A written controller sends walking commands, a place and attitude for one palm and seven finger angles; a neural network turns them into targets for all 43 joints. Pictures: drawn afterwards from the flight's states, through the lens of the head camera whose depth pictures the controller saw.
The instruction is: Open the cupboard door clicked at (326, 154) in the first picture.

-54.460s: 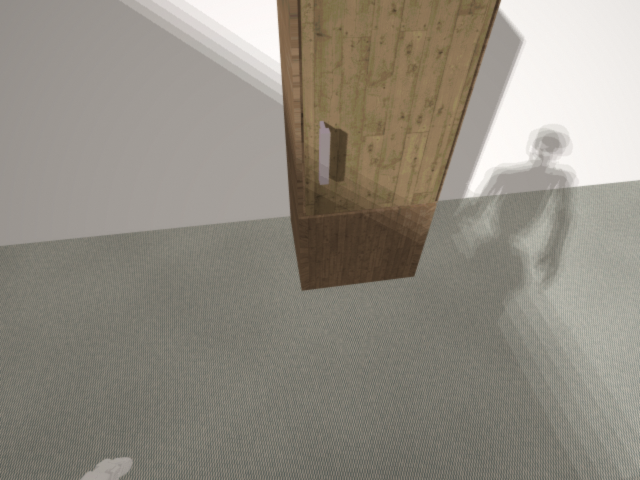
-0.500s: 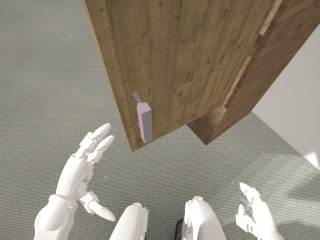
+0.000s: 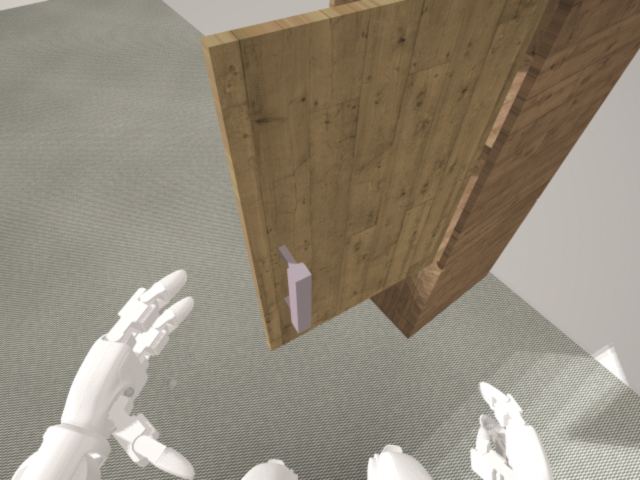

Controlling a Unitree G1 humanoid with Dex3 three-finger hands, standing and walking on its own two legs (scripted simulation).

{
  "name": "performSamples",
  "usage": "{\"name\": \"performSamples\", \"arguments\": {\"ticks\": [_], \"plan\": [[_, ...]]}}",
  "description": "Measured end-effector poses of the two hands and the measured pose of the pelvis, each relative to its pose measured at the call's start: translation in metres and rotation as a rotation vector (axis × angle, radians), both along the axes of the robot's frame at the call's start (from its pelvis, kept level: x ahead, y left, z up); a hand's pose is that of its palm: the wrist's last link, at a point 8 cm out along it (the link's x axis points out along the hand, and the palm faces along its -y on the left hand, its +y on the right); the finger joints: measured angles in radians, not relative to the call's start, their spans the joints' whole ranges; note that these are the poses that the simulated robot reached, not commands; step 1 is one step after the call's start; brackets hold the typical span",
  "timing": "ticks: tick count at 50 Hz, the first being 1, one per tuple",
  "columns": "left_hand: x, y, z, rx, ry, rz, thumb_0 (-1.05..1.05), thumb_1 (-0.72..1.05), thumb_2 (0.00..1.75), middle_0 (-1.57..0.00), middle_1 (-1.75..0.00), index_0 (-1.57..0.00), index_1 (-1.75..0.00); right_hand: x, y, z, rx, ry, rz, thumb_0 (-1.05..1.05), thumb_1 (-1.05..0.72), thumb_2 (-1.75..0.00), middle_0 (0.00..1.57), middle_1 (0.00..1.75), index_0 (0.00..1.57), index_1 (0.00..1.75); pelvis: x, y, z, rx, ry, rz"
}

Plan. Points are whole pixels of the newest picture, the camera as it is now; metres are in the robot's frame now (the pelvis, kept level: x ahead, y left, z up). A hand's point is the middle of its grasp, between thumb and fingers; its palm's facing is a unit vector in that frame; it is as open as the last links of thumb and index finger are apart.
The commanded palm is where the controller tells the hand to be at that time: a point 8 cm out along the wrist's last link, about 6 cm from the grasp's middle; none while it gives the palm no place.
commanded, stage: draw the hand back to the body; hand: left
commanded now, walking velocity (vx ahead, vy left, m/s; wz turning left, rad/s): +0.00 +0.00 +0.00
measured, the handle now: (293, 290) +0.38 +0.06 -0.02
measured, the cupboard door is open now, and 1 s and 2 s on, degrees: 83 83 83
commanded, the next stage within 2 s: step back with the hand held close in 1.12 s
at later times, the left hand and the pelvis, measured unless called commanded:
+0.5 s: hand (56, 303) +0.24 +0.24 +0.18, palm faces +0.32 -0.85 -0.43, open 12.0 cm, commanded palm +0.19 +0.28 +0.20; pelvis +0.04 +0.01 +0.06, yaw -1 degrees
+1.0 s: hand out of the picture +0.22 +0.24 +0.23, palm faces +0.42 -0.81 -0.41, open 7.6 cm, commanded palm +0.17 +0.28 +0.26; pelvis +0.03 -0.01 +0.08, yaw -2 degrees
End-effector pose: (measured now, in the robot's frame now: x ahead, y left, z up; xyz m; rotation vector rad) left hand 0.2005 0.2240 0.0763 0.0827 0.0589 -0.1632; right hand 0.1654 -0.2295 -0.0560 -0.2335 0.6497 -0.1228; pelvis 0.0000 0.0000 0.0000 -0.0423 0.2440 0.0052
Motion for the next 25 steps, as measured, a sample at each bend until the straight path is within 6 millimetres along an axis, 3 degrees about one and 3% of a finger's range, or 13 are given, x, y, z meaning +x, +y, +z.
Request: {"name": "performSamples", "arguments": {"ticks": [4,9,15,25], "plan": [[0.000,0.011,0.023,0.050,-0.036,0.038,-0.02,-0.45,0.32,-0.16,-0.30,-0.15,-0.30,0.008,0.000,0.016,-0.014,-0.032,-0.004,0.01,-0.90,-0.90,0.21,0.30,0.21,0.30,0.006,0.002,0.010,-0.004,-0.033,-0.001],[-0.005,0.023,0.042,0.196,0.042,0.250,-0.02,-0.34,0.36,-0.16,-0.30,-0.16,-0.30,0.015,0.005,0.031,-0.008,-0.034,-0.036,0.01,-0.90,-0.90,0.21,0.30,0.21,0.30,0.018,0.007,0.028,0.002,-0.074,-0.011],[-0.009,0.035,0.067,0.302,0.063,0.376,-0.01,-0.16,0.44,-0.17,-0.30,-0.17,-0.30,0.018,0.017,0.034,0.016,-0.006,-0.023,0.01,-0.90,-0.90,0.21,0.30,0.20,0.30,0.030,0.011,0.045,0.007,-0.123,-0.012],[0.000,0.052,0.130,0.378,-0.094,0.481,-0.01,0.18,0.59,-0.18,-0.30,-0.18,-0.30,0.026,0.024,0.040,0.058,0.002,0.009,0.01,-0.90,-0.90,0.21,0.30,0.21,0.30,0.041,0.009,0.065,0.017,-0.202,-0.020]]}}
